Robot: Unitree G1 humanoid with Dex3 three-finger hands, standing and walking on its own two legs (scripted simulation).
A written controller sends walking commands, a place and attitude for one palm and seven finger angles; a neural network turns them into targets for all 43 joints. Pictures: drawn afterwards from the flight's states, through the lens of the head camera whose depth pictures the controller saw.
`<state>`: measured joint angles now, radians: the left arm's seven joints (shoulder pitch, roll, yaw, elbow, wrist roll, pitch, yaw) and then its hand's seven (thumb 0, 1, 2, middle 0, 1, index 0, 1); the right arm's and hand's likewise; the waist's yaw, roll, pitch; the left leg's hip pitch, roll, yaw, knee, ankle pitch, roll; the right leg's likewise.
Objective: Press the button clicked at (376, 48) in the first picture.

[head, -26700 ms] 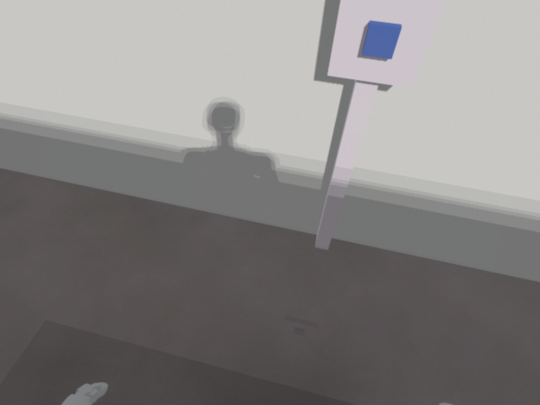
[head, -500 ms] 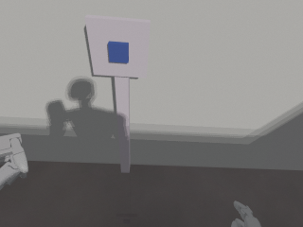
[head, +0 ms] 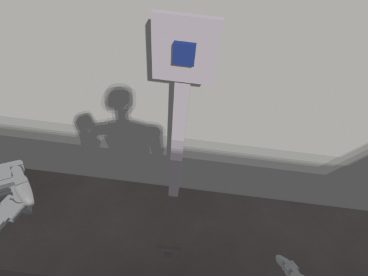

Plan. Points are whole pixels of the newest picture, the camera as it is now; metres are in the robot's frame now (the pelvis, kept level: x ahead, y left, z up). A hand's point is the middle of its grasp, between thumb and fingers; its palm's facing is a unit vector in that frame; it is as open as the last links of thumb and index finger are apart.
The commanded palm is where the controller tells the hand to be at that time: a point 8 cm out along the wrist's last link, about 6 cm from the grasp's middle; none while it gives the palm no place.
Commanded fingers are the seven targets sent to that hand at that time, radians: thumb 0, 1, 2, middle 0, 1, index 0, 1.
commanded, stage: stop stepping back and stand still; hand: left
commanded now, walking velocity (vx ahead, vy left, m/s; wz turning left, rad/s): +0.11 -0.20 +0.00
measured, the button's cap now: (184, 53) +0.72 +0.06 +0.17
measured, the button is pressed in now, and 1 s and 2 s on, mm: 0 0 0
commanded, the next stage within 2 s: let the arm hang, fingers relaxed in 0.20 s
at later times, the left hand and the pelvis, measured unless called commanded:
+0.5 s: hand (75, 275) +0.15 +0.24 -0.10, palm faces +0.11 -0.94 -0.33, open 3.0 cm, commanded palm none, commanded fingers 0.00 0.90 0.90 -0.90 -1.06 -0.90 -1.06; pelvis +0.00 +0.02 -0.01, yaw +4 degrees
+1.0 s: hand out of the picture -0.02 +0.22 -0.16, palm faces +0.06 -0.97 -0.22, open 6.6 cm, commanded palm none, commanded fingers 0.00 0.90 0.90 -0.20 -0.30 -0.20 -0.30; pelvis +0.00 +0.03 +0.02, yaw +2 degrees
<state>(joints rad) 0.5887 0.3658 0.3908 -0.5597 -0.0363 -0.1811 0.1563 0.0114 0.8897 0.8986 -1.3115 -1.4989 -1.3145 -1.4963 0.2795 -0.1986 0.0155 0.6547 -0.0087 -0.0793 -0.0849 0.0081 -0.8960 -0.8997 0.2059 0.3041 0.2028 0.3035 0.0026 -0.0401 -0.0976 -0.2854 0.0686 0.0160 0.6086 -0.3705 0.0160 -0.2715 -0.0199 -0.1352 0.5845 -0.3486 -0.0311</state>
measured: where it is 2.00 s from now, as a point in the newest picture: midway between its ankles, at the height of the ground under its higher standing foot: outside the picture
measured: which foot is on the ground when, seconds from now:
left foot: down 0.00-1.00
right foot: down 0.00-1.00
